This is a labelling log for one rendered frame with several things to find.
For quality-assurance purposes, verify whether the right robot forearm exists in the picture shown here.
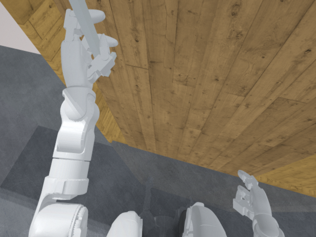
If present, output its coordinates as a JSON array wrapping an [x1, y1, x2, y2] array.
[[252, 214, 285, 237]]

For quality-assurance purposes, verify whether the right robot thigh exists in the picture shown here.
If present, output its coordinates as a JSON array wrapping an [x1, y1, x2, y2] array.
[[185, 205, 227, 237]]

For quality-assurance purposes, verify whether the right robot hand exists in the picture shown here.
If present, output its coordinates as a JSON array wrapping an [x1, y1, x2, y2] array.
[[233, 170, 272, 221]]

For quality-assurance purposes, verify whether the left robot upper arm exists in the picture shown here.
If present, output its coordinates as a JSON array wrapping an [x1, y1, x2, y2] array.
[[30, 201, 88, 237]]

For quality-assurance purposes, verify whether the robot right shin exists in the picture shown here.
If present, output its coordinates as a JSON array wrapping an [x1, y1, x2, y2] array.
[[182, 202, 204, 237]]

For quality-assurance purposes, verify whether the left robot forearm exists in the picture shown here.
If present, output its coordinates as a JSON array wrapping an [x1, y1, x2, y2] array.
[[28, 86, 100, 237]]

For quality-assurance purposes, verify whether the handle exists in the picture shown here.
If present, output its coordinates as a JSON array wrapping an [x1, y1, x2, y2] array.
[[69, 0, 117, 77]]

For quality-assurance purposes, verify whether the wardrobe door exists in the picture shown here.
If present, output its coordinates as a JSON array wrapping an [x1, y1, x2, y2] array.
[[260, 154, 316, 192], [54, 0, 316, 177]]

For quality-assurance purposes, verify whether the left robot hand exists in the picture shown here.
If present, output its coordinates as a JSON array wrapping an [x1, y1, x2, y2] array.
[[61, 9, 118, 90]]

